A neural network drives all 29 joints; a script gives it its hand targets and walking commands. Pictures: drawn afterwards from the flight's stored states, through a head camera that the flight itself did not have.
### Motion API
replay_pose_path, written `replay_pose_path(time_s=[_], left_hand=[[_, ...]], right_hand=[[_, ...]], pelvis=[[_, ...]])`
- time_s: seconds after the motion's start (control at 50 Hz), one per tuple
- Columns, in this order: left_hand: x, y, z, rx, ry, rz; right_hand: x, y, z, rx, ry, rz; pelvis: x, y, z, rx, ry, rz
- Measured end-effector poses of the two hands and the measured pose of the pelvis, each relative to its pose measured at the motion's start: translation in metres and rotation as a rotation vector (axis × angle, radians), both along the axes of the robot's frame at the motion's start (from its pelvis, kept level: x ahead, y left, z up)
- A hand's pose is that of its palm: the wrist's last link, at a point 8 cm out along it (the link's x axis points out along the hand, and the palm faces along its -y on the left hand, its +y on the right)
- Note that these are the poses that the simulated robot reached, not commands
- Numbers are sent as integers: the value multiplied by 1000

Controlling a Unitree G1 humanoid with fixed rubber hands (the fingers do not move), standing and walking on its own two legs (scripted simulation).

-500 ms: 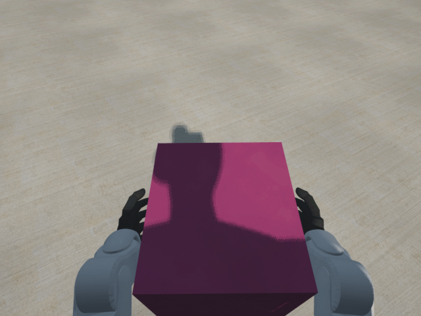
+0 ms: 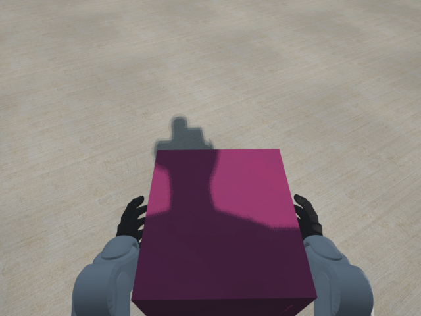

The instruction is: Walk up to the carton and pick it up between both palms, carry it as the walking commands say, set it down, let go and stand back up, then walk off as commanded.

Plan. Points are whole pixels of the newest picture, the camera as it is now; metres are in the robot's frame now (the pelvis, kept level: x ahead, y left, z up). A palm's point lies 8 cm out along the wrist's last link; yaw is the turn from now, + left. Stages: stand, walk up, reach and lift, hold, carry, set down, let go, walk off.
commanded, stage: carry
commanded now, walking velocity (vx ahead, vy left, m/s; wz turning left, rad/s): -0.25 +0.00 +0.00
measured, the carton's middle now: (218, 250) +0.26 +0.01 +0.01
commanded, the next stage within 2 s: none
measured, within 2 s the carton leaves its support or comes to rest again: neither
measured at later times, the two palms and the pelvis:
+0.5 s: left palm out of the picture +0.11 +0.12 +0.08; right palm out of the picture +0.10 -0.18 +0.08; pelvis -0.14 -0.02 +0.00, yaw -1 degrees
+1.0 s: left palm out of the picture -0.05 +0.12 +0.08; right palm out of the picture -0.04 -0.18 +0.08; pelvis -0.29 -0.03 +0.00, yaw +1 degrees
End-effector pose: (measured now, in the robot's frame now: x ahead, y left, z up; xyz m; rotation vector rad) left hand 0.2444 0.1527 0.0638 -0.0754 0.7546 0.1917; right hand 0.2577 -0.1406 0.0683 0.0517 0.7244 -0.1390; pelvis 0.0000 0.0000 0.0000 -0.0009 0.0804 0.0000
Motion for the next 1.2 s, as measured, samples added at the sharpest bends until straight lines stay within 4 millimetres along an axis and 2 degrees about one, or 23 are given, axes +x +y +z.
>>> replay_pose_path(time_s=[0.1,0.24,0.38,0.46,0.54,0.62,0.72,0.84,0.94,1.02,1.1,1.2], left_hand=[[-12,6,4,-45,-77,-16],[-58,6,4,-52,-35,-13],[-95,-14,14,-14,-66,-16],[-122,-30,14,9,-34,-50],[-146,-37,14,10,-36,-78],[-165,-35,9,-14,-57,-87],[-206,-29,2,-20,-24,-43],[-251,-31,10,17,-30,15],[-279,-35,17,18,-48,1],[-294,-36,12,-8,-60,-27],[-323,-33,4,-39,-37,-24],[-356,-34,11,-32,-44,-1]], right_hand=[[-19,6,16,-40,-78,-20],[-62,6,20,-58,-34,-10],[-102,-15,17,-17,-66,-16],[-137,-30,12,5,-33,-48],[-168,-37,12,6,-35,-77],[-190,-35,14,-18,-55,-85],[-217,-29,10,-24,-23,-41],[-249,-31,4,14,-26,13],[-280,-36,11,15,-46,-2],[-304,-36,14,-12,-57,-29],[-330,-33,17,-42,-35,-26],[-359,-34,19,-34,-41,-4]], pelvis=[[-24,9,-4,-1,1,16],[-60,6,4,-32,-9,-1],[-104,-12,-1,-25,12,-24],[-130,-18,3,-14,-15,-20],[-152,-18,2,-7,-25,-16],[-177,-15,-4,-6,-31,-2],[-210,-20,-5,-12,-22,-24],[-249,-34,-4,-9,-13,-4],[-278,-35,0,2,-9,8],[-300,-30,-4,-8,4,18],[-327,-29,0,-3,-13,8],[-357,-36,2,-19,-17,6]])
